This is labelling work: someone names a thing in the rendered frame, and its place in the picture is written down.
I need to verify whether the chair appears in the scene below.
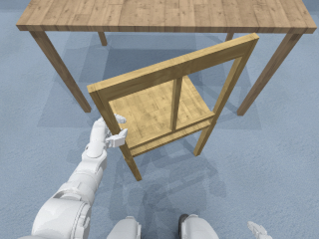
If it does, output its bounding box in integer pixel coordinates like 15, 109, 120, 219
87, 33, 260, 181

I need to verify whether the table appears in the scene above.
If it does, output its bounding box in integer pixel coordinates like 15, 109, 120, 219
16, 0, 317, 117

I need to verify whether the left robot upper arm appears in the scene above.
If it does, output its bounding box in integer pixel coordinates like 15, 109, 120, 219
18, 198, 92, 239

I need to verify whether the left robot hand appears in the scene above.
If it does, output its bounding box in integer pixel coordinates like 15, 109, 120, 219
90, 114, 128, 149

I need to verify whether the right robot foot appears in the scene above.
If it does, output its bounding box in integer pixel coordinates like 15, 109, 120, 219
178, 214, 189, 239

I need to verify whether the robot left shin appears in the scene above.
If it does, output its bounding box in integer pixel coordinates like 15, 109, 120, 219
126, 216, 136, 220

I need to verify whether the left robot forearm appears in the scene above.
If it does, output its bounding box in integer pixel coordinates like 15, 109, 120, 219
31, 140, 108, 235

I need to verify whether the right robot hand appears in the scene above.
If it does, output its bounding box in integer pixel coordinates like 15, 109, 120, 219
247, 221, 272, 239

